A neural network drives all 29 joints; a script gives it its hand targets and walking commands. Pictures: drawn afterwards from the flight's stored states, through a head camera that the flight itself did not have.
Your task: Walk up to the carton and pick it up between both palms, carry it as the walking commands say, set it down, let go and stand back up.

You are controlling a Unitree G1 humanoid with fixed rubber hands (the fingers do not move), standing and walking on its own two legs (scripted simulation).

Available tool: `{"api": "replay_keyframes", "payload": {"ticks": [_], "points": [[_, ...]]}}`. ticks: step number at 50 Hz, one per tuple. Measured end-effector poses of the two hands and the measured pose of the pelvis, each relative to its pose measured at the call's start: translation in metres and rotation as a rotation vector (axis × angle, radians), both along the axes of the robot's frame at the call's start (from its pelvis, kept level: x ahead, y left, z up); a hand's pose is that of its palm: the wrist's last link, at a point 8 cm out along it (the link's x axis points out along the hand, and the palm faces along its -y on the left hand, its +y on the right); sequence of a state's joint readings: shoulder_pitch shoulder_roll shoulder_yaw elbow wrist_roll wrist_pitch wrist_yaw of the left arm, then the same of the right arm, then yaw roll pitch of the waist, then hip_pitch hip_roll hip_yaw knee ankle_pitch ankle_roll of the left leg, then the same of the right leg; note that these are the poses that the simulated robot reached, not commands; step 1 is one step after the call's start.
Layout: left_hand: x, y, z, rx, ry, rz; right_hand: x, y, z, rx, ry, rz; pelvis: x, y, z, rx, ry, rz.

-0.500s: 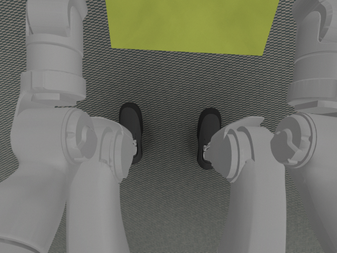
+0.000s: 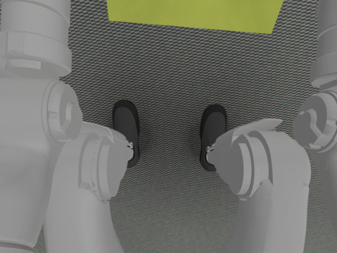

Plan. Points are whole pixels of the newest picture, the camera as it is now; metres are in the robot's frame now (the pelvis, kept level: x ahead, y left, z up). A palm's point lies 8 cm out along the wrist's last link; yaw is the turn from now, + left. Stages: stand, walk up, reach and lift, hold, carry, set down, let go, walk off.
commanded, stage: set down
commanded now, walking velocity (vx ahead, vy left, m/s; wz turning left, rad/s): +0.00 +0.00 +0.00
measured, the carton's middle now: out of the picture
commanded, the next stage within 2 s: none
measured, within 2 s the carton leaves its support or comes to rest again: rests again in 1.20 s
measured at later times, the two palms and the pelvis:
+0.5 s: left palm out of the picture +0.59 +0.14 -0.18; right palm out of the picture +0.57 -0.23 -0.18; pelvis +0.00 +0.00 -0.01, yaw +1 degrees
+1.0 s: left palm out of the picture +0.60 +0.15 -0.19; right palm out of the picture +0.58 -0.23 -0.19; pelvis +0.02 +0.00 -0.01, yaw +1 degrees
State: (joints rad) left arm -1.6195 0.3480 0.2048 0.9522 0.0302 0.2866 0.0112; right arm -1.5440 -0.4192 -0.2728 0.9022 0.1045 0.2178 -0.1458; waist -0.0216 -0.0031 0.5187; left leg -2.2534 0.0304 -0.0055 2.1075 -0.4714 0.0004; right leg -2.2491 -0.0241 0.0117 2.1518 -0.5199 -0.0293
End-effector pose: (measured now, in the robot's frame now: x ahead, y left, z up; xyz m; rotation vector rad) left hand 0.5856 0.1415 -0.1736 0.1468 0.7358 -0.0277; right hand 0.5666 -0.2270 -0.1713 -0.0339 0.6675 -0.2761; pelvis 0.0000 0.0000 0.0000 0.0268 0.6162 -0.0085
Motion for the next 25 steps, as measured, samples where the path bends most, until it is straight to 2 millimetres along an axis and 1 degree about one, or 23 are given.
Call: {"api": "replay_keyframes", "payload": {"ticks": [16, 25], "points": [[0.0, 0.001, -0.003, -0.005, -0.006, 0.013, 0.003, -0.002, -0.005, 0.031, -0.008, 0.033, 0.001, -0.005, -0.011, 0.013, -0.008, 0.0], [0.001, 0.003, -0.007, -0.026, -0.009, 0.009, 0.005, -0.002, -0.007, 0.019, -0.01, 0.04, 0.005, -0.004, -0.011, 0.012, 0.007, 0.001]]}}
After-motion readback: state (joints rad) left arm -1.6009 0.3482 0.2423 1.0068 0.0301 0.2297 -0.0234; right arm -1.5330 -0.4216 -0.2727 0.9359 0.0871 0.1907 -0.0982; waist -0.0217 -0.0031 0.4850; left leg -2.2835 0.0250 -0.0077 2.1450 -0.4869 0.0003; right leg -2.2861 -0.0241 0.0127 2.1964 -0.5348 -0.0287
